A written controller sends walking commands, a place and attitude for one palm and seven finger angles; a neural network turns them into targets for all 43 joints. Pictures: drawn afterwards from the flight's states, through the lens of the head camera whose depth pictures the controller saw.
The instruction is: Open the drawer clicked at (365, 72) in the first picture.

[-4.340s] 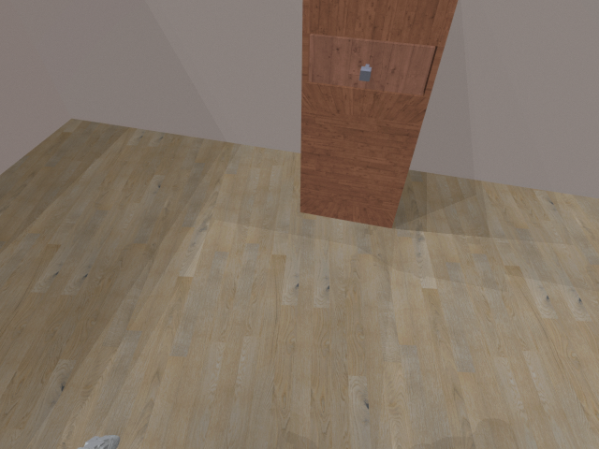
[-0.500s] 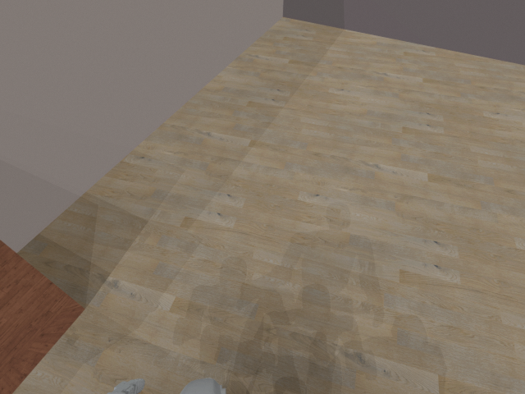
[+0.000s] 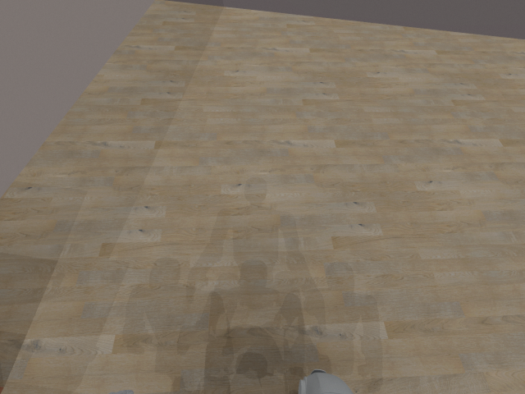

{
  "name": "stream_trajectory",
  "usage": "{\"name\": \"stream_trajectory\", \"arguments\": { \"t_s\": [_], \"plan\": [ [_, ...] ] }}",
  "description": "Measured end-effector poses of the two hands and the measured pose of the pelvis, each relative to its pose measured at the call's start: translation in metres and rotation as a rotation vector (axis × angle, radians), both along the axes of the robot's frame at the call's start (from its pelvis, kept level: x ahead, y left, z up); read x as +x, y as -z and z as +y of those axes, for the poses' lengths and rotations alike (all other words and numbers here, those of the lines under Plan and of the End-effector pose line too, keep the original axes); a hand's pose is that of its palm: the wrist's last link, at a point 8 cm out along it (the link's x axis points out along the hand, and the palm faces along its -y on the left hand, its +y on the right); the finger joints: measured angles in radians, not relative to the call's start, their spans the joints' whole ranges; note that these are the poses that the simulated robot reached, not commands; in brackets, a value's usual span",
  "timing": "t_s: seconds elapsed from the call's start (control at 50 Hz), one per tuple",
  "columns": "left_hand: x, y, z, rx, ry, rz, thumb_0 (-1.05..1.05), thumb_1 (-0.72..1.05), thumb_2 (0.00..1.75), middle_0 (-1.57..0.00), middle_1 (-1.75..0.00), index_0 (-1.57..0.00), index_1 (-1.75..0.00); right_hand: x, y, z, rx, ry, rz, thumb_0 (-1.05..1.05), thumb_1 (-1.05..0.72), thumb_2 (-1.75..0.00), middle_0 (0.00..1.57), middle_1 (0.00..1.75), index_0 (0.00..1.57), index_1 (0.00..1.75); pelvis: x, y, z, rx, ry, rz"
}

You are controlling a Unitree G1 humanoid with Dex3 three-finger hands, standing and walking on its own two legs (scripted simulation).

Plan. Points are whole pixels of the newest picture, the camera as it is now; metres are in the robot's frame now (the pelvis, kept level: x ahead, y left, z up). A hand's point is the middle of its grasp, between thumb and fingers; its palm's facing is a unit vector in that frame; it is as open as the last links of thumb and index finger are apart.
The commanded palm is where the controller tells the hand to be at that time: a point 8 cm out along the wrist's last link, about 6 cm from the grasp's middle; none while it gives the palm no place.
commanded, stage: turn to face it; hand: left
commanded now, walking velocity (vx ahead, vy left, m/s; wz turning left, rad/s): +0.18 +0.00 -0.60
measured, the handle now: out of the picture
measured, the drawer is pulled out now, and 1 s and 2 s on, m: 0.00 0.00 0.00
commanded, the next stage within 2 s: none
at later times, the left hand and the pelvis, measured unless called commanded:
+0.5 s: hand (175, 377) +0.17 +0.16 -0.19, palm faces +0.09 -0.99 -0.14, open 7.3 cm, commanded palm none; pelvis +0.07 -0.01 -0.02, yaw +3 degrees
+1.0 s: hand out of the picture +0.10 +0.15 -0.15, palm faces +0.36 -0.89 -0.29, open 7.4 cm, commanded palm none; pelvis +0.07 -0.08 -0.01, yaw +20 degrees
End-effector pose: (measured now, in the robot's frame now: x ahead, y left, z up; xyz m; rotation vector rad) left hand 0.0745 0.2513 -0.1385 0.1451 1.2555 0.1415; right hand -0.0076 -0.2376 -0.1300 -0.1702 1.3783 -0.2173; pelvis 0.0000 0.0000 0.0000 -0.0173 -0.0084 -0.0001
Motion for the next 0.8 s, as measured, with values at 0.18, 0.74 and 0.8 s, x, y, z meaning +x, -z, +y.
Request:
{"name": "stream_trajectory", "arguments": {
  "t_s": [0.18, 0.74, 0.8],
  "plan": [
    [0.092, -0.006, -0.051, 0.048, 0.131, -0.154, 0.01, 0.91, 0.9, -0.2, -0.3, -0.2, -0.3, 0.001, 0.031, -0.036, 0.034, 0.109, 0.065, 0.01, -0.91, -0.9, 0.2, 0.3, 0.2, 0.3, 0.03, 0.015, -0.03, 0.012, 0.072, -0.005],
    [0.025, -0.003, -0.004, 0.06, -0.187, 0.0, 0.01, 0.91, 0.9, -0.19, -0.3, -0.19, -0.3, 0.165, -0.003, -0.014, 0.011, -0.194, -0.11, 0.01, -0.91, -0.9, 0.2, 0.3, 0.2, 0.3, 0.073, -0.001, -0.019, -0.013, -0.163, 0.025],
    [0.024, -0.009, -0.008, 0.083, -0.214, -0.028, 0.01, 0.91, 0.9, -0.19, -0.3, -0.19, -0.3, 0.173, -0.001, -0.026, 0.014, -0.226, -0.11, 0.01, -0.91, -0.9, 0.2, 0.3, 0.2, 0.3, 0.071, -0.001, -0.03, -0.011, -0.201, 0.024]
  ]
}}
